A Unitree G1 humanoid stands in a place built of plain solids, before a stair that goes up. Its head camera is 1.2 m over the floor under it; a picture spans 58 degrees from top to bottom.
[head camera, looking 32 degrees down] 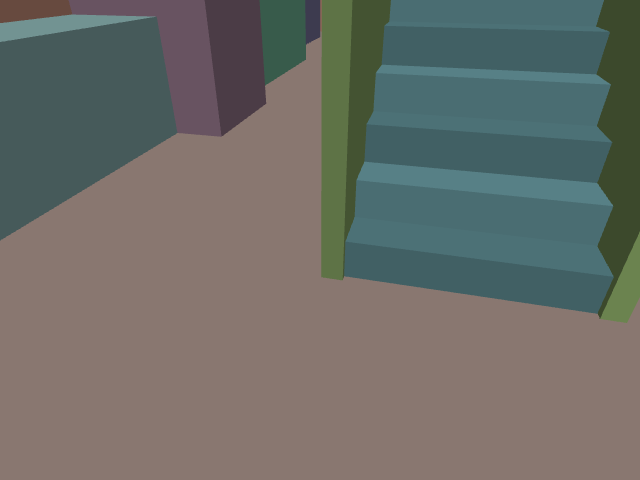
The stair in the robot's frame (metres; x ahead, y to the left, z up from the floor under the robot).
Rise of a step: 0.19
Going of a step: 0.23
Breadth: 1.07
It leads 14 degrees to the right of straight ahead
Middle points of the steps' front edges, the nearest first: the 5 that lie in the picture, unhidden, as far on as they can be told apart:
1.47 -0.63 0.19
1.70 -0.68 0.38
1.92 -0.74 0.57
2.15 -0.79 0.76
2.37 -0.85 0.95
